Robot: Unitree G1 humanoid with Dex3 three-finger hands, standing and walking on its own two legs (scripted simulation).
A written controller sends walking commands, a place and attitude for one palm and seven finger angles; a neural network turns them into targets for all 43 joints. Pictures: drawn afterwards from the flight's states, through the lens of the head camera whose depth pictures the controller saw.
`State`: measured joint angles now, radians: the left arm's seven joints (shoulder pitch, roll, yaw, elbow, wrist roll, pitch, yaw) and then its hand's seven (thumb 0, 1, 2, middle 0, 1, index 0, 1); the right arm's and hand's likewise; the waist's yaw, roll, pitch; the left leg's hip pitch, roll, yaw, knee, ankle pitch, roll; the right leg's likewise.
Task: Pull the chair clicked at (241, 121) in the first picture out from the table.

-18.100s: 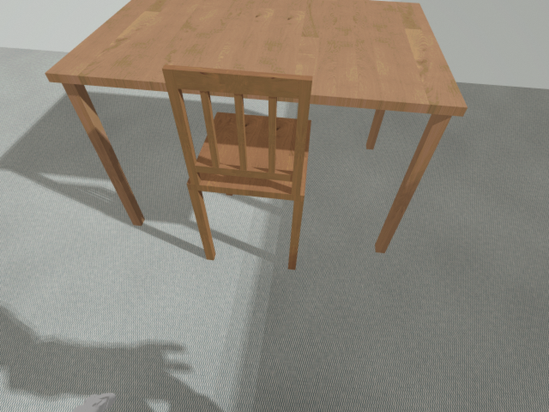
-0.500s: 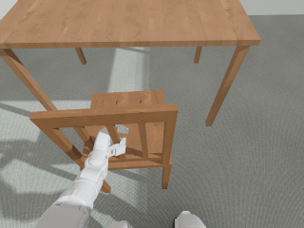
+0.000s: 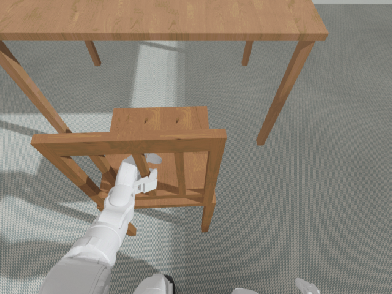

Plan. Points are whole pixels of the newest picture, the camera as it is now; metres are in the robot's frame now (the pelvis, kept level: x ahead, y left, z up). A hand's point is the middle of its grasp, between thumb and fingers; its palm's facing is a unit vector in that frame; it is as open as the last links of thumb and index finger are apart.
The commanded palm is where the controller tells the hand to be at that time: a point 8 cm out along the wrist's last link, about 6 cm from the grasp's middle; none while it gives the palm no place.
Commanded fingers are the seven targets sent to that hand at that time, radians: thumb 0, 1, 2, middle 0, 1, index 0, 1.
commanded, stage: step backward, pulling the chair out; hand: left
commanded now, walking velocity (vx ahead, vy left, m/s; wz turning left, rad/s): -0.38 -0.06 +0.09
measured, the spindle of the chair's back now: (146, 175) +0.37 +0.15 -0.09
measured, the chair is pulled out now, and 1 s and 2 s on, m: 0.37 0.59 0.63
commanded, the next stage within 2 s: stop walking, hand still on the chair in 0.60 s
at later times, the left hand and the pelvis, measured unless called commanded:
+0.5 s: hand (155, 216) +0.27 +0.11 -0.06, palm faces -0.05 -0.98 -0.17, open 5.2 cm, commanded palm +0.26 +0.16 -0.06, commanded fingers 0.00 0.90 0.90 -0.50 -1.45 -0.50 -1.45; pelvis -0.09 -0.01 +0.00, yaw +0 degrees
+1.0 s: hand (150, 287) +0.13 +0.10 -0.06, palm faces +0.01 -0.99 -0.15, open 5.2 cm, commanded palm +0.12 +0.15 -0.04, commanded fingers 0.00 0.90 0.90 -0.50 -1.45 -0.50 -1.45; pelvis -0.17 -0.02 +0.00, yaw +2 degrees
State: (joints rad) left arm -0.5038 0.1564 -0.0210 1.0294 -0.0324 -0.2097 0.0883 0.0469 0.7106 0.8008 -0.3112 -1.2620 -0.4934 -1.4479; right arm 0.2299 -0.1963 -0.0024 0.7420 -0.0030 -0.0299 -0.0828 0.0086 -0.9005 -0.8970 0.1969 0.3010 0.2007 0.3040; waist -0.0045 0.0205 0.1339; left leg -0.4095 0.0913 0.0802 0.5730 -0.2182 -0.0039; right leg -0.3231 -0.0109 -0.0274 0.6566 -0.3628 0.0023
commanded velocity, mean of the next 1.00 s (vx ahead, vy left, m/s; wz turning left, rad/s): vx -0.16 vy -0.01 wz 0.10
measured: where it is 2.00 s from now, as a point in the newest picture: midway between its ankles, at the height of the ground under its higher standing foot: outside the picture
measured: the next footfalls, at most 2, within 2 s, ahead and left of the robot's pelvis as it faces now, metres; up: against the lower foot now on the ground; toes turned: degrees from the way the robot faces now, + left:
right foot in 0.04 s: -0.08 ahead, -0.16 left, +0.00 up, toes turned -2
left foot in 0.36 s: -0.03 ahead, +0.13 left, +0.00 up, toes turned +0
